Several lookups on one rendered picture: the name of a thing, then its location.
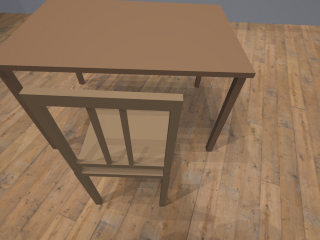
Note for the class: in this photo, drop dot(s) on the chair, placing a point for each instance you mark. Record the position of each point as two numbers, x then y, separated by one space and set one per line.
130 135

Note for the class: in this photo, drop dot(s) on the table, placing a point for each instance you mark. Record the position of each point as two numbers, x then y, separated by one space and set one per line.
127 37

